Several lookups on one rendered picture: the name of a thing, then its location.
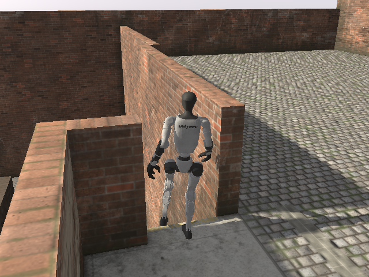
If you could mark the left robot upper arm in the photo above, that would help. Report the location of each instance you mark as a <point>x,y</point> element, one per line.
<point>168,122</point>

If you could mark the left robot forearm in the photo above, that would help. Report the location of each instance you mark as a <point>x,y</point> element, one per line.
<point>157,154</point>

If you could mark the robot right hand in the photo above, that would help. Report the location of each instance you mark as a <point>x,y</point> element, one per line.
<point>204,154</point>

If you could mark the right robot upper arm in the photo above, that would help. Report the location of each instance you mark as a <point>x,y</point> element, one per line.
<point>206,131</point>

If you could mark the robot right thigh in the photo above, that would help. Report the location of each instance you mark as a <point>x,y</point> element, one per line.
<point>194,176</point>

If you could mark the right robot forearm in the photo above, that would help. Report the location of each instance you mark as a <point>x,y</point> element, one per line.
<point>208,150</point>

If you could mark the left robot foot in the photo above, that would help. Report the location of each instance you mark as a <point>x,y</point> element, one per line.
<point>163,221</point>

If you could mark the robot left hand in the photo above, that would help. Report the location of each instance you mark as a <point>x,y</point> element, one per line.
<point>150,170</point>

